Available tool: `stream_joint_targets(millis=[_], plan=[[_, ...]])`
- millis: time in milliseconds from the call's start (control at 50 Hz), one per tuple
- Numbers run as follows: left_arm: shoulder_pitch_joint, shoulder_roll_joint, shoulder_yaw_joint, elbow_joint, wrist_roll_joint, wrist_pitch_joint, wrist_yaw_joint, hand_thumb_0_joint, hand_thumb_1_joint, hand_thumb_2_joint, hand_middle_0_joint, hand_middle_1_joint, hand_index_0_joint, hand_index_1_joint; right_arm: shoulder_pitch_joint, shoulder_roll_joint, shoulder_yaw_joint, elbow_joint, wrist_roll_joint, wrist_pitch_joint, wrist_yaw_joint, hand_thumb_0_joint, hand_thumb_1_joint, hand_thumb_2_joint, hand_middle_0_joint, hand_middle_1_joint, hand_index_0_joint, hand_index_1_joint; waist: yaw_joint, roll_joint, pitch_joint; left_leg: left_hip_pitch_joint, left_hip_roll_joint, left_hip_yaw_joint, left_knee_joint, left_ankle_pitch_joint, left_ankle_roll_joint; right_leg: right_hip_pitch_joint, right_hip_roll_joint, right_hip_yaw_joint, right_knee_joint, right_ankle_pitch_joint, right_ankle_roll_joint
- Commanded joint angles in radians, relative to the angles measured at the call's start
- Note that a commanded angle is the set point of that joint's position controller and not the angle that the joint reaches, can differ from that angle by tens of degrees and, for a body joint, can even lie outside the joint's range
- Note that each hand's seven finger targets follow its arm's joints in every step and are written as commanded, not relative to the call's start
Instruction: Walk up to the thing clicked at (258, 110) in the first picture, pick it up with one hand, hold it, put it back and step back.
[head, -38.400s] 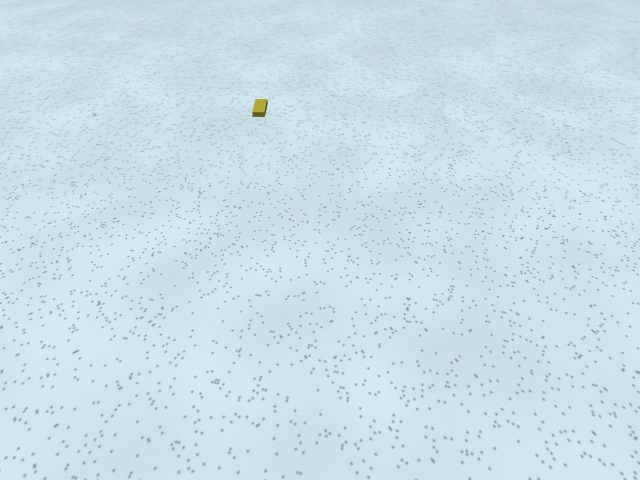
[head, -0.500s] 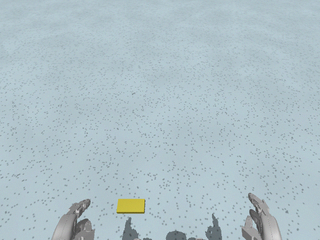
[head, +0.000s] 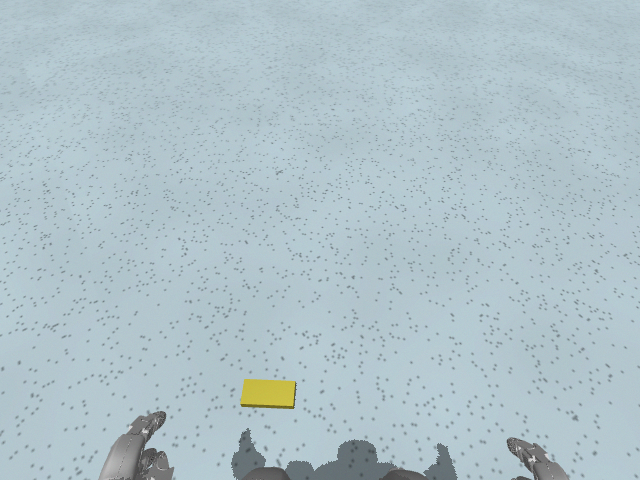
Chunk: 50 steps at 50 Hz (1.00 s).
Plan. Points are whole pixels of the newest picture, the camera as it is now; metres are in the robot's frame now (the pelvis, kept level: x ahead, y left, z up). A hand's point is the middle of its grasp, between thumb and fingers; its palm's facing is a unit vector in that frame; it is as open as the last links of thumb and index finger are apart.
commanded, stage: stand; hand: left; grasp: from above
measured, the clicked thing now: (268, 393) +0.42 +0.20 -0.72
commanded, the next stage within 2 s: none
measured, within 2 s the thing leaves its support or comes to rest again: neither
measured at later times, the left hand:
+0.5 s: hand out of the picture +0.05 +0.24 -0.12, palm faces +0.03 -0.95 -0.32, open 7.4 cm
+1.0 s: hand out of the picture +0.04 +0.23 -0.12, palm faces +0.00 -0.94 -0.33, open 7.4 cm
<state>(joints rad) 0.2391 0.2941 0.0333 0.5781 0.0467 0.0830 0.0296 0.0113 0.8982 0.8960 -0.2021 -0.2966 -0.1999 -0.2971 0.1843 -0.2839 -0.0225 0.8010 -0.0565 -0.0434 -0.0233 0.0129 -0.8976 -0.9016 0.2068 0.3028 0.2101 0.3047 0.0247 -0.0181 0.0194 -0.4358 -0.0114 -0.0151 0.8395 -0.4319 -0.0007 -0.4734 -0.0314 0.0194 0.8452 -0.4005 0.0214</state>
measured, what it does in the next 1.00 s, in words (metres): stands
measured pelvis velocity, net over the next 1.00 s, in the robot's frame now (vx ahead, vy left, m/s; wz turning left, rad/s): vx -0.01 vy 0.00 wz -0.02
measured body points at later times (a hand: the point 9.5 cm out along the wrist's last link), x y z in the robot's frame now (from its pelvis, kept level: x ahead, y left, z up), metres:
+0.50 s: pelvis -0.02 +0.01 +0.03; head -0.03 +0.01 +0.48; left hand +0.04 +0.29 -0.10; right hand +0.04 -0.27 -0.11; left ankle +0.01 +0.12 -0.70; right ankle +0.03 -0.13 -0.70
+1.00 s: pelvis -0.01 +0.00 +0.04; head -0.01 -0.01 +0.49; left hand +0.04 +0.28 -0.10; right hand +0.03 -0.30 -0.10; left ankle +0.01 +0.12 -0.70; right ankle +0.03 -0.14 -0.70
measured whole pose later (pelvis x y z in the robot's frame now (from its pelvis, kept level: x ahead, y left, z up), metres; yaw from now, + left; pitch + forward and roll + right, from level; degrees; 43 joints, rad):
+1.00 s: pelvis -0.01 +0.00 +0.04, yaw -1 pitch -4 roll +0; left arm 0.17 0.29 0.04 1.12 0.02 0.00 0.01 0.01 0.90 0.90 -0.20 -0.30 -0.20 -0.30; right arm 0.19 -0.32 -0.04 1.09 -0.02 0.00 -0.01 0.01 -0.90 -0.90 0.20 0.30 0.21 0.30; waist 0.01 0.02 0.07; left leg -0.16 0.01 0.00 0.44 -0.22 -0.01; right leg -0.20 -0.01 0.03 0.44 -0.18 0.02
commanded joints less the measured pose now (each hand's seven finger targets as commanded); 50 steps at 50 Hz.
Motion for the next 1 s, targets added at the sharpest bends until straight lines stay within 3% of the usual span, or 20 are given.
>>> stream_joint_targets(millis=[0, 120, 180, 240, 380, 420, 440, 500, 580, 680, 720, 820, 860, 940, 980], plan=[[-0.067, 0.148, 0.063, 0.022, 0.004, -0.079, 0.014, 0.0, 0.899, 0.9, -0.2, -0.3, -0.2, -0.3, -0.015, -0.144, -0.065, -0.042, 0.003, -0.013, -0.001, 0.0, -0.9, -0.9, 0.2, 0.3, 0.2, 0.3, -0.013, -0.009, -0.123, 0.119, 0.046, -0.064, -0.187, 0.227, 0.05, 0.121, -0.062, 0.081, -0.194, 0.257, -0.072], [-0.07, 0.164, 0.067, 0.18, -0.002, -0.098, 0.018, 0.0, 0.899, 0.9, -0.2, -0.3, -0.2, -0.3, -0.008, -0.159, -0.076, 0.038, 0.01, 0.007, -0.007, 0.0, -0.9, -0.9, 0.2, 0.3, 0.2, 0.3, -0.015, 0.006, -0.079, 0.183, 0.055, -0.066, -0.243, 0.293, 0.043, 0.178, -0.074, 0.083, -0.272, 0.349, -0.072], [-0.068, 0.154, 0.063, 0.244, -0.013, -0.097, 0.019, 0.0, 0.899, 0.9, -0.2, -0.3, -0.2, -0.3, -0.001, -0.169, -0.075, 0.075, 0.012, 0.01, -0.013, 0.0, -0.9, -0.9, 0.2, 0.3, 0.2, 0.3, -0.012, 0.052, -0.073, 0.214, 0.086, -0.094, -0.303, 0.339, 0.045, 0.218, -0.059, 0.059, -0.278, 0.378, -0.06], [-0.072, 0.147, 0.058, 0.298, -0.016, -0.093, 0.018, 0.0, 0.899, 0.9, -0.2, -0.3, -0.2, -0.3, -0.015, -0.183, -0.07, 0.102, 0.017, 0.011, -0.019, 0.0, -0.9, -0.9, 0.2, 0.3, 0.2, 0.3, -0.009, 0.077, -0.044, 0.202, 0.111, -0.123, -0.39, 0.293, 0.046, 0.254, -0.046, 0.047, -0.309, 0.323, -0.047], [-0.099, 0.164, 0.053, 0.391, -0.012, -0.094, 0.011, 0.0, 0.899, 0.9, -0.2, -0.3, -0.2, -0.3, -0.018, -0.189, -0.064, 0.164, 0.025, 0.019, -0.017, 0.0, -0.9, -0.9, 0.2, 0.3, 0.2, 0.3, -0.014, 0.031, 0.034, 0.192, 0.1, -0.105, -0.473, 0.14, 0.03, 0.286, -0.056, 0.075, -0.426, 0.185, -0.049], [-0.105, 0.162, 0.049, 0.406, -0.012, -0.09, 0.007, 0.0, 0.899, 0.9, -0.2, -0.3, -0.2, -0.3, -0.018, -0.197, -0.065, 0.176, 0.024, 0.024, -0.014, 0.0, -0.9, -0.9, 0.2, 0.3, 0.2, 0.3, -0.016, 0.043, 0.081, 0.153, 0.103, -0.12, -0.529, 0.013, 0.032, 0.275, -0.045, 0.074, -0.452, 0.107, -0.042], [-0.08, 0.158, 0.047, 0.418, -0.011, -0.091, 0.006, 0.0, 0.899, 0.9, -0.2, -0.3, -0.2, -0.3, -0.031, -0.202, -0.067, 0.18, 0.025, 0.026, -0.011, 0.0, -0.9, -0.9, 0.2, 0.3, 0.2, 0.3, -0.004, 0.042, 0.087, 0.16, 0.103, -0.12, -0.531, -0.007, 0.031, 0.268, -0.043, 0.076, -0.463, 0.086, -0.042], [-0.09, 0.172, 0.048, 0.43, -0.011, -0.093, 0.0, 0.0, 0.899, 0.9, -0.2, -0.3, -0.2, -0.3, -0.026, -0.204, -0.068, 0.186, 0.025, 0.03, -0.005, 0.0, -0.9, -0.9, 0.2, 0.3, 0.2, 0.3, -0.01, 0.027, 0.095, 0.145, 0.097, -0.117, -0.549, -0.063, 0.03, 0.259, -0.044, 0.087, -0.491, 0.035, -0.038], [-0.099, 0.185, 0.047, 0.441, -0.01, -0.096, -0.001, 0.0, 0.899, 0.9, -0.2, -0.3, -0.2, -0.3, -0.011, -0.204, -0.07, 0.198, 0.027, 0.03, 0.001, 0.0, -0.9, -0.9, 0.2, 0.3, 0.2, 0.3, -0.019, 0.007, 0.081, 0.185, 0.092, -0.106, -0.534, -0.057, 0.029, 0.227, -0.056, 0.108, -0.525, -0.019, -0.041], [-0.098, 0.181, 0.045, 0.458, -0.016, -0.103, -0.003, 0.0, 0.899, 0.9, -0.2, -0.3, -0.2, -0.3, -0.021, -0.205, -0.065, 0.205, 0.029, 0.021, 0.001, 0.0, -0.9, -0.9, 0.2, 0.3, 0.2, 0.3, -0.018, 0.026, 0.024, 0.22, 0.114, -0.115, -0.538, 0.024, 0.034, 0.273, -0.062, 0.095, -0.489, 0.112, -0.041], [-0.096, 0.196, 0.045, 0.466, -0.014, -0.102, -0.001, 0.0, 0.899, 0.9, -0.2, -0.3, -0.2, -0.3, -0.023, -0.204, -0.062, 0.209, 0.03, 0.023, 0.001, 0.0, -0.9, -0.9, 0.2, 0.3, 0.2, 0.3, -0.016, 0.003, 0.052, 0.22, 0.104, -0.103, -0.531, 0.032, 0.029, 0.243, -0.064, 0.107, -0.513, 0.072, -0.041], [-0.092, 0.195, 0.043, 0.479, -0.021, -0.099, -0.003, 0.0, 0.899, 0.9, -0.2, -0.3, -0.2, -0.3, -0.018, -0.22, -0.057, 0.222, 0.032, 0.022, 0.001, 0.0, -0.9, -0.9, 0.2, 0.3, 0.2, 0.3, -0.015, 0.027, 0.05, 0.229, 0.111, -0.103, -0.536, 0.041, 0.031, 0.247, -0.066, 0.109, -0.507, 0.107, -0.043], [-0.097, 0.204, 0.042, 0.481, -0.019, -0.101, -0.004, 0.0, 0.899, 0.9, -0.2, -0.3, -0.2, -0.3, -0.012, -0.219, -0.056, 0.225, 0.034, 0.024, 0.003, 0.0, -0.9, -0.9, 0.2, 0.3, 0.2, 0.3, -0.021, -0.005, 0.052, 0.239, 0.096, -0.084, -0.507, 0.084, 0.029, 0.237, -0.075, 0.121, -0.531, 0.069, -0.045], [-0.122, 0.217, 0.044, 0.479, -0.021, -0.104, -0.003, 0.0, 0.899, 0.9, -0.2, -0.3, -0.2, -0.3, 0.003, -0.216, -0.051, 0.235, 0.035, 0.022, 0.005, 0.0, -0.9, -0.9, 0.2, 0.3, 0.2, 0.3, -0.033, -0.015, 0.033, 0.281, 0.096, -0.07, -0.483, 0.158, 0.028, 0.226, -0.087, 0.137, -0.543, 0.092, -0.049], [-0.125, 0.207, 0.043, 0.477, -0.027, -0.102, -0.005, 0.0, 0.899, 0.9, -0.2, -0.3, -0.2, -0.3, -0.003, -0.222, -0.049, 0.24, 0.033, 0.022, 0.003, 0.0, -0.9, -0.9, 0.2, 0.3, 0.2, 0.3, -0.026, 0.009, 0.03, 0.269, 0.107, -0.079, -0.502, 0.142, 0.031, 0.244, -0.08, 0.128, -0.529, 0.124, -0.048]])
